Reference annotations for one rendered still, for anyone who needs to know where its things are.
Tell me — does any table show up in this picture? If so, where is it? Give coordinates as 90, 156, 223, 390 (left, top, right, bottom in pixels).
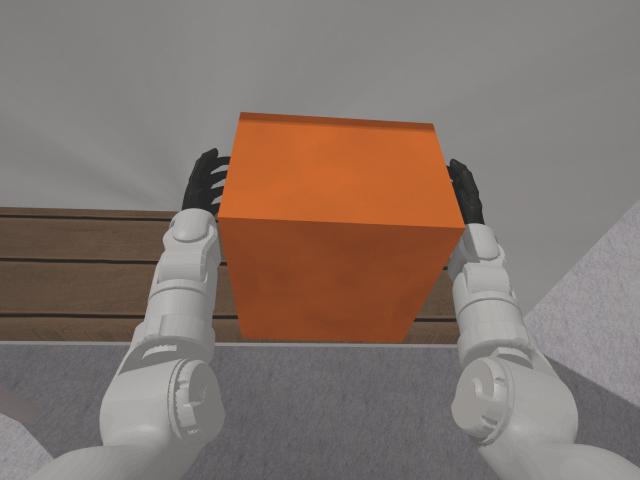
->
0, 207, 485, 423

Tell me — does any left robot upper arm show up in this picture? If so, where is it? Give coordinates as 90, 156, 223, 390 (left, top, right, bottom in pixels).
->
26, 357, 225, 480

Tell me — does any carton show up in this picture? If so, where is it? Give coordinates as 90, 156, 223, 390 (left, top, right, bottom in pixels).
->
217, 112, 466, 343

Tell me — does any right robot hand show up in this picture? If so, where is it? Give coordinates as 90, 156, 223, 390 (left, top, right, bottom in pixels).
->
446, 159, 485, 225

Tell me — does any left robot hand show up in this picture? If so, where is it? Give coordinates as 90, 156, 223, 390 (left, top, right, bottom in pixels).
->
181, 148, 231, 216

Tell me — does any robot left forearm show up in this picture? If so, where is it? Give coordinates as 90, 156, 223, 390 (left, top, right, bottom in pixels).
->
99, 208, 221, 442

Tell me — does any right robot upper arm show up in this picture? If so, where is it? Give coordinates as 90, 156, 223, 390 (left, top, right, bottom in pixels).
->
451, 356, 640, 480

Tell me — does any robot right forearm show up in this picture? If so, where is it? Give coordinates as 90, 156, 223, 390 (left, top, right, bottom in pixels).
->
447, 223, 579, 440

